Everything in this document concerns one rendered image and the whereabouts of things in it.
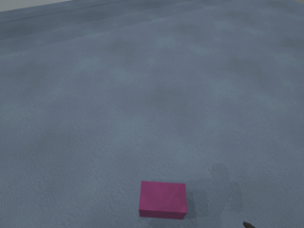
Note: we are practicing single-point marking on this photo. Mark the carton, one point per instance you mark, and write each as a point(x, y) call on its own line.
point(162, 200)

